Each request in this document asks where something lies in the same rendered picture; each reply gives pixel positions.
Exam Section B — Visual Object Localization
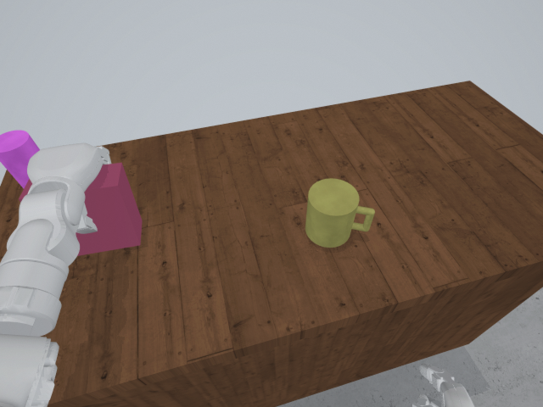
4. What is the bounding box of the table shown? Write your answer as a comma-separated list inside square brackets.
[0, 81, 543, 407]

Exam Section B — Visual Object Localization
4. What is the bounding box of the sponge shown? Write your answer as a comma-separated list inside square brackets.
[19, 163, 142, 256]

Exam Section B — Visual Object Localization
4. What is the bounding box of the left robot forearm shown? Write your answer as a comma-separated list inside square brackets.
[0, 176, 85, 337]

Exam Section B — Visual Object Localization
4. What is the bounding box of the left robot hand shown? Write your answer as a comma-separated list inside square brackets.
[27, 143, 111, 234]

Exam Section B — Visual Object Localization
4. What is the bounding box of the right robot hand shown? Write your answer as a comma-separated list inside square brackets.
[412, 363, 474, 407]

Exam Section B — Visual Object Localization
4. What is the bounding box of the left robot upper arm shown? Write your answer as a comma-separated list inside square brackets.
[0, 334, 59, 407]

